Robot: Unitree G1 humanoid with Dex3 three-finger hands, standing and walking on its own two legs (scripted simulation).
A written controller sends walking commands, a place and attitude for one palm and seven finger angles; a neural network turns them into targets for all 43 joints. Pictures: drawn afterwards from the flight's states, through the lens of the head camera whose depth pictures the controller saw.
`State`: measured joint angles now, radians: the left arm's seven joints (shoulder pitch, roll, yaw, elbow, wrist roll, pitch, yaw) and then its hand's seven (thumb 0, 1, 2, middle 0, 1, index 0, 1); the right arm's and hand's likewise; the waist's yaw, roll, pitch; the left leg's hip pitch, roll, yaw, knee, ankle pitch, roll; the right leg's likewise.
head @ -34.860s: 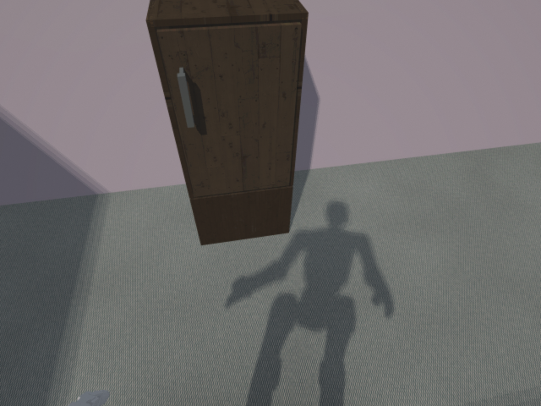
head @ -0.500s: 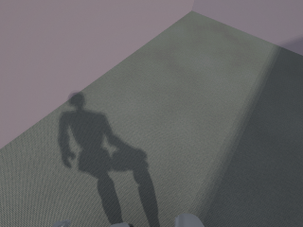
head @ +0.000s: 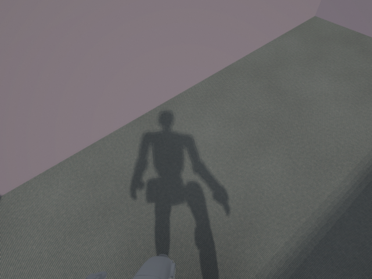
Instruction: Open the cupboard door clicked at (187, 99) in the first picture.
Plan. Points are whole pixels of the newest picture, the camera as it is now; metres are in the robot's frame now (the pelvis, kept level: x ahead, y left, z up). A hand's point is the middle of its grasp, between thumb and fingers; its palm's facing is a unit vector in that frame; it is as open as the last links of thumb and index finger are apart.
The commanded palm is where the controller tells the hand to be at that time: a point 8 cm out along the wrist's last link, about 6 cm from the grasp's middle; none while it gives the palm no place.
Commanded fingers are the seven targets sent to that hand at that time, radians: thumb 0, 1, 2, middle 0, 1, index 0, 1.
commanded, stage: turn to face it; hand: left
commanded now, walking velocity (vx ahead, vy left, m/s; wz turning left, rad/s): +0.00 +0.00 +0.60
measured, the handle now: out of the picture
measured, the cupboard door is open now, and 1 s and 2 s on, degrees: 49 49 49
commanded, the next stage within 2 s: none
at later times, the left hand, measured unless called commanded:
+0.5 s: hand out of the picture -0.01 +0.27 -0.18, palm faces +0.36 -0.89 -0.26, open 7.4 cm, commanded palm none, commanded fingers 0.00 0.90 0.90 -0.20 -0.30 -0.20 -0.30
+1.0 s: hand out of the picture +0.03 +0.19 -0.15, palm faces +0.57 -0.78 -0.27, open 7.4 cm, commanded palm none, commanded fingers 0.00 0.90 0.90 -0.20 -0.30 -0.20 -0.30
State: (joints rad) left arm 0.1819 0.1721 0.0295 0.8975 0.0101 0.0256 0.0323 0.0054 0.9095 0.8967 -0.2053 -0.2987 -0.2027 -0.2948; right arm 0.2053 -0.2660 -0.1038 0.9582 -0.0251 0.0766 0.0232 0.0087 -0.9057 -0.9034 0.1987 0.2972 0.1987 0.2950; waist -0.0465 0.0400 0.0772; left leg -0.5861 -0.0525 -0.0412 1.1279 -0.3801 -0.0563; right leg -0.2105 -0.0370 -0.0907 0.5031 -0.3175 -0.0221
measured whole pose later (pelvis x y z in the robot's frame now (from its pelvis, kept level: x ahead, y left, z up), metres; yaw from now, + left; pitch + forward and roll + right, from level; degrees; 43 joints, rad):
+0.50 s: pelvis +0.01 +0.04 +0.00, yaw +19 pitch +1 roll -1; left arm 0.19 0.28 0.07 0.92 0.02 0.06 0.01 0.01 0.91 0.90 -0.20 -0.30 -0.20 -0.29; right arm 0.10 -0.22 -0.04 0.90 -0.02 0.03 0.01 0.00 -0.90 -0.90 0.20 0.30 0.20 0.30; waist 0.02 -0.04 0.10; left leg -0.28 -0.02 0.01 0.55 -0.29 0.04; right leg -0.50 -0.11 -0.04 1.15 -0.43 0.11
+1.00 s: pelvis +0.06 -0.02 +0.00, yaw +37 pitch +1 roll +3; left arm 0.18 0.16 0.02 0.87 0.01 0.01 0.03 0.00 0.91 0.90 -0.21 -0.30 -0.20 -0.30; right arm 0.18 -0.26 -0.09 0.97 -0.02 0.08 0.03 0.01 -0.91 -0.90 0.20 0.30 0.20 0.29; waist -0.05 0.02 0.10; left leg -0.51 0.01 0.00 1.17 -0.39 -0.08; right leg -0.19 -0.09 -0.18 0.50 -0.33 -0.03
